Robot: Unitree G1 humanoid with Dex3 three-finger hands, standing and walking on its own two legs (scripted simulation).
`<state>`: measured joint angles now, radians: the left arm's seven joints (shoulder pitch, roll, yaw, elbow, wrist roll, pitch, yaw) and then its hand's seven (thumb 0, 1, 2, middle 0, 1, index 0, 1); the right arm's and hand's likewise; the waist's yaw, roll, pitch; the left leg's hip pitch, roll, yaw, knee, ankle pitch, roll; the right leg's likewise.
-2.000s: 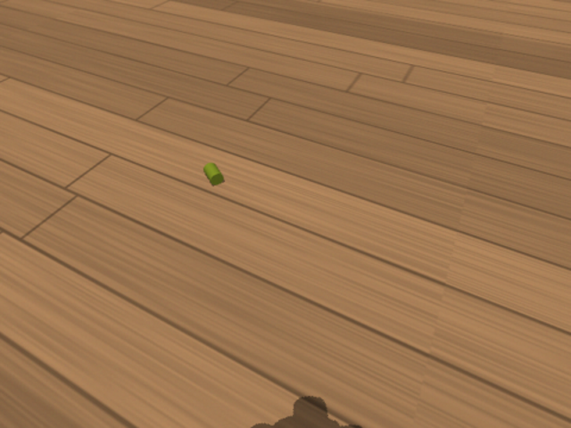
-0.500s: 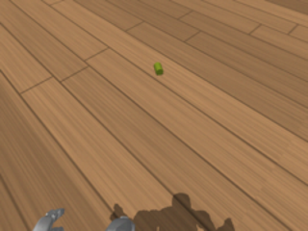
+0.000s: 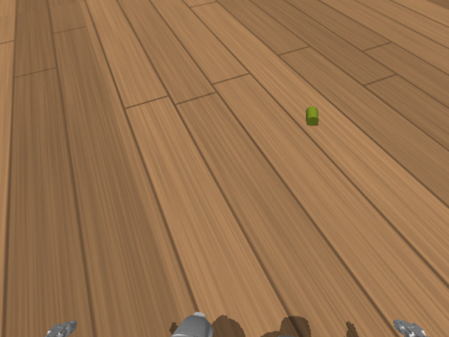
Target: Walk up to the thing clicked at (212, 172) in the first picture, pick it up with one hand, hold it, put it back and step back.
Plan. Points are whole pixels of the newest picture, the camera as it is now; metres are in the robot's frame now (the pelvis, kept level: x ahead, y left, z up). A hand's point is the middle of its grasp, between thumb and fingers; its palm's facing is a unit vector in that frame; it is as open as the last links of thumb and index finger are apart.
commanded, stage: walk up
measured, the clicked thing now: (312, 115) +1.43 -0.50 -0.70
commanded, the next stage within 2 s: stand in 1.44 s
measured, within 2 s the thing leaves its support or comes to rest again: neither
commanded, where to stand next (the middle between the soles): +0.07 +0.02 m, yaw +17 degrees
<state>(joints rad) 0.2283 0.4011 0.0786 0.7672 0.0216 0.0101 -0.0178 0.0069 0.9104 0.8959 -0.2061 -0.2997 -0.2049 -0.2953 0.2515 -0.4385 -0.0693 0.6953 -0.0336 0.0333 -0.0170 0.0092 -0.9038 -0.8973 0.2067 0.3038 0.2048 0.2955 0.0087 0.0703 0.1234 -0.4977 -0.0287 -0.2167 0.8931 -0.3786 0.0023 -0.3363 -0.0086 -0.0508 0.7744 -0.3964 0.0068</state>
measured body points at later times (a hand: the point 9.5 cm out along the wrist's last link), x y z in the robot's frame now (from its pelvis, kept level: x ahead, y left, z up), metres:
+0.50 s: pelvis +0.00 +0.02 +0.01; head +0.02 +0.05 +0.46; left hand -0.02 +0.35 -0.11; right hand +0.15 -0.27 -0.08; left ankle +0.00 +0.15 -0.70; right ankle +0.04 -0.12 -0.67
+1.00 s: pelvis +0.00 +0.00 +0.02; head +0.02 +0.01 +0.47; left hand -0.03 +0.33 -0.10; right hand +0.18 -0.26 -0.10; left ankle -0.03 +0.13 -0.70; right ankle +0.06 -0.11 -0.70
